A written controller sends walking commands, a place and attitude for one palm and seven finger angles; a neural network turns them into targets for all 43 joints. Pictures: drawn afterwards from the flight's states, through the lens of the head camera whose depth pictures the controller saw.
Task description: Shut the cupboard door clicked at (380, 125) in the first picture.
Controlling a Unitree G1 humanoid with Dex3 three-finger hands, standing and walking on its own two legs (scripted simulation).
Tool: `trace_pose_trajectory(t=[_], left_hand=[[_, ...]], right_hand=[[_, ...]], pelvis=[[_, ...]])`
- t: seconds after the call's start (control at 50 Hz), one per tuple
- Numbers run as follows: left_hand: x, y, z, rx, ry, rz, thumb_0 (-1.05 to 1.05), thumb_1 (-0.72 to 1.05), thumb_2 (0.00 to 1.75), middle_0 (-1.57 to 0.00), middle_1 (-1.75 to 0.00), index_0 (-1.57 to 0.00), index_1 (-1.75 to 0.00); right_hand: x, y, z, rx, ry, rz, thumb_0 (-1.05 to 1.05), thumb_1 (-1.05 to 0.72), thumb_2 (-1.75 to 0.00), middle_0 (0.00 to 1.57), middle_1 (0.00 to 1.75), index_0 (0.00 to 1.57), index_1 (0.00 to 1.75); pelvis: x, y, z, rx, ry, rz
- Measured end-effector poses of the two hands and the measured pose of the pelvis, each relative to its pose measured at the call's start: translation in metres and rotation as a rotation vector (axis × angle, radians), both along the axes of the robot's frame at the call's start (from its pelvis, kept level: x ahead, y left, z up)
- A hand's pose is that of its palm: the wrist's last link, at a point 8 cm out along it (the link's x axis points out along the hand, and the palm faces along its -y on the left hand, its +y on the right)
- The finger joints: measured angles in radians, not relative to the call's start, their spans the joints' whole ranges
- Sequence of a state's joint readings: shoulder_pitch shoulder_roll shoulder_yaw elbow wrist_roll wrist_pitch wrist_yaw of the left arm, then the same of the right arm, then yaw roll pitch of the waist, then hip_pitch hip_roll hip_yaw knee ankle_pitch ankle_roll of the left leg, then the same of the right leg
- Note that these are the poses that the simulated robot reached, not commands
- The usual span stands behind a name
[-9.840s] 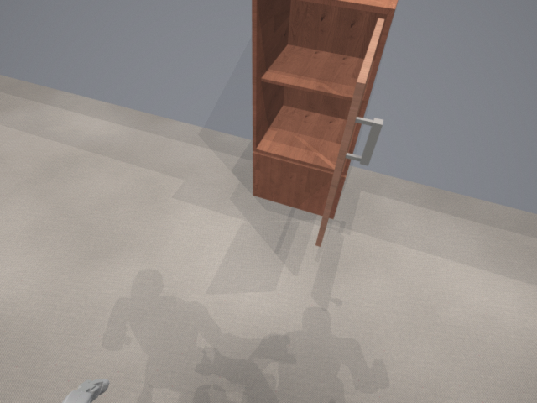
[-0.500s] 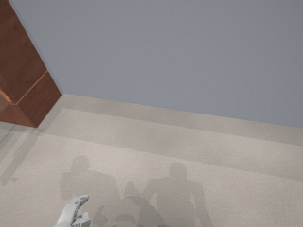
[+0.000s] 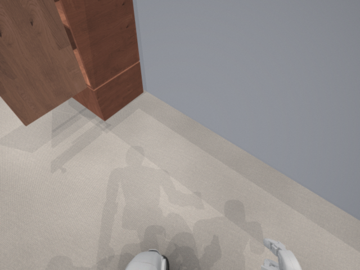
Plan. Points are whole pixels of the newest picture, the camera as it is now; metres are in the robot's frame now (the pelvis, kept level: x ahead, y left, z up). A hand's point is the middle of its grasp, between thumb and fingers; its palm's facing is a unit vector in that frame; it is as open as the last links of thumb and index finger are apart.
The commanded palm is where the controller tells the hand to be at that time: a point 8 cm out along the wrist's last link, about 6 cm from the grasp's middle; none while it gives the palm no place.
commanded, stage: walk to a spot facing it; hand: left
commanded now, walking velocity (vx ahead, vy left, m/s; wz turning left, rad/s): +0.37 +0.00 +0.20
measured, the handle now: out of the picture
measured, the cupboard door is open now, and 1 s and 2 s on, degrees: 91 91 91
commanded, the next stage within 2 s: turn to face it in 0.92 s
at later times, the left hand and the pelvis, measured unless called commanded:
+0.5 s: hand (119, 194) +0.30 +0.22 -0.14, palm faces +0.04 -0.99 -0.16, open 7.3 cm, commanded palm none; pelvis +0.19 +0.04 +0.02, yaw +2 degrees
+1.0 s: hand (145, 165) +0.40 +0.17 -0.14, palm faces +0.11 -0.97 -0.24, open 7.2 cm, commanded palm none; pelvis +0.42 -0.02 +0.02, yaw +5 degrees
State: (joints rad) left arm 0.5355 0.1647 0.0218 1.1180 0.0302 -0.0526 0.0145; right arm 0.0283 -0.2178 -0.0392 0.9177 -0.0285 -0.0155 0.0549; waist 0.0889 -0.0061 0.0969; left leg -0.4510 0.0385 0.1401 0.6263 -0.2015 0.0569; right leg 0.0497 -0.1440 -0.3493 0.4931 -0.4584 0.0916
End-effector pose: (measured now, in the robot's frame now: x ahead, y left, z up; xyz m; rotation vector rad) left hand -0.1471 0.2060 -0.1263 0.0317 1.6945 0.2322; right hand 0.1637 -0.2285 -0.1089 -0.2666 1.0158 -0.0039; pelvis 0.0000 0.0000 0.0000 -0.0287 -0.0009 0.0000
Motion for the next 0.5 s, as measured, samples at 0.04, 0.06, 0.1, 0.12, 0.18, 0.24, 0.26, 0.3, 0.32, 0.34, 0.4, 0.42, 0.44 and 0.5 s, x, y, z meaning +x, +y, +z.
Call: trace_pose_trajectory(t=[0.04,0.06,0.1,0.12,0.18,0.24,0.26,0.3,0.32,0.34,0.4,0.42,0.44,0.5], left_hand=[[0.014,0.008,-0.007,-0.018,0.025,0.025,0.00,0.91,0.90,-0.20,-0.30,-0.20,-0.30],[0.027,0.013,-0.009,-0.018,0.015,0.029,0.00,0.91,0.90,-0.20,-0.30,-0.20,-0.30],[0.063,0.026,-0.010,-0.008,-0.044,0.025,0.01,0.91,0.90,-0.20,-0.30,-0.20,-0.30],[0.085,0.033,-0.010,-0.002,-0.085,0.016,0.01,0.91,0.90,-0.20,-0.30,-0.20,-0.30],[0.157,0.050,-0.008,0.016,-0.226,-0.017,0.01,0.91,0.90,-0.20,-0.30,-0.20,-0.30],[0.226,0.062,-0.004,0.026,-0.352,-0.054,0.00,0.91,0.90,-0.19,-0.30,-0.20,-0.29],[0.247,0.065,-0.002,0.028,-0.388,-0.061,0.00,0.91,0.90,-0.19,-0.30,-0.20,-0.29],[0.287,0.069,0.002,0.031,-0.451,-0.074,0.00,0.92,0.90,-0.19,-0.30,-0.20,-0.29],[0.305,0.070,0.004,0.032,-0.478,-0.080,0.00,0.92,0.90,-0.19,-0.30,-0.20,-0.29],[0.323,0.071,0.006,0.032,-0.500,-0.086,0.00,0.92,0.90,-0.19,-0.30,-0.20,-0.29],[0.369,0.071,0.010,0.033,-0.543,-0.108,0.00,0.91,0.90,-0.19,-0.30,-0.20,-0.29],[0.383,0.071,0.011,0.033,-0.550,-0.118,0.00,0.91,0.90,-0.19,-0.30,-0.20,-0.29],[0.396,0.069,0.011,0.033,-0.553,-0.129,0.00,0.91,0.90,-0.19,-0.30,-0.20,-0.29],[0.434,0.063,0.012,0.030,-0.550,-0.166,0.00,0.91,0.90,-0.19,-0.30,-0.20,-0.29]], right_hand=[[0.025,0.019,-0.004,0.003,-0.038,0.016,0.01,-0.91,-0.90,0.20,0.29,0.19,0.30],[0.031,0.026,-0.004,0.008,-0.040,0.013,0.01,-0.91,-0.90,0.20,0.29,0.19,0.30],[0.034,0.038,-0.001,0.014,-0.019,-0.004,0.01,-0.91,-0.90,0.20,0.29,0.19,0.30],[0.032,0.042,0.001,0.015,-0.002,-0.014,0.01,-0.91,-0.90,0.20,0.29,0.19,0.30],[0.026,0.047,0.009,0.017,0.023,-0.088,-0.01,-0.92,-0.90,0.21,0.29,0.20,0.30],[0.030,0.036,0.019,-0.024,0.016,-0.138,-0.04,-0.96,-0.90,0.21,0.30,0.20,0.30],[0.029,0.033,0.020,-0.034,0.030,-0.147,-0.04,-0.96,-0.90,0.21,0.30,0.20,0.30],[0.024,0.029,0.020,-0.049,0.069,-0.167,-0.04,-0.95,-0.90,0.21,0.30,0.20,0.30],[0.020,0.028,0.019,-0.054,0.094,-0.178,-0.03,-0.95,-0.90,0.21,0.30,0.20,0.30],[0.015,0.028,0.017,-0.056,0.121,-0.190,-0.03,-0.94,-0.90,0.21,0.30,0.20,0.30],[-0.001,0.030,0.011,-0.053,0.214,-0.229,-0.02,-0.93,-0.90,0.20,0.29,0.20,0.30],[-0.008,0.032,0.008,-0.048,0.248,-0.243,-0.01,-0.93,-0.90,0.20,0.29,0.20,0.30],[-0.014,0.034,0.005,-0.042,0.283,-0.257,-0.01,-0.92,-0.90,0.20,0.29,0.19,0.30],[-0.032,0.043,-0.001,-0.016,0.392,-0.298,0.00,-0.91,-0.90,0.20,0.29,0.19,0.30]], pelvis=[[0.017,0.012,-0.006,0.000,-0.009,0.019],[0.024,0.017,-0.005,-0.002,-0.018,0.023],[0.039,0.024,0.002,-0.004,-0.028,0.026],[0.046,0.027,0.006,-0.004,-0.032,0.029],[0.068,0.034,0.016,-0.004,-0.040,0.040],[0.089,0.040,0.023,0.000,-0.043,0.043],[0.097,0.041,0.024,0.001,-0.043,0.043],[0.112,0.043,0.026,0.004,-0.042,0.044],[0.120,0.044,0.026,0.005,-0.041,0.046],[0.128,0.044,0.026,0.007,-0.040,0.047],[0.152,0.043,0.026,0.012,-0.037,0.046],[0.160,0.042,0.025,0.014,-0.035,0.044],[0.168,0.042,0.025,0.016,-0.034,0.042],[0.194,0.038,0.022,0.019,-0.028,0.034]])
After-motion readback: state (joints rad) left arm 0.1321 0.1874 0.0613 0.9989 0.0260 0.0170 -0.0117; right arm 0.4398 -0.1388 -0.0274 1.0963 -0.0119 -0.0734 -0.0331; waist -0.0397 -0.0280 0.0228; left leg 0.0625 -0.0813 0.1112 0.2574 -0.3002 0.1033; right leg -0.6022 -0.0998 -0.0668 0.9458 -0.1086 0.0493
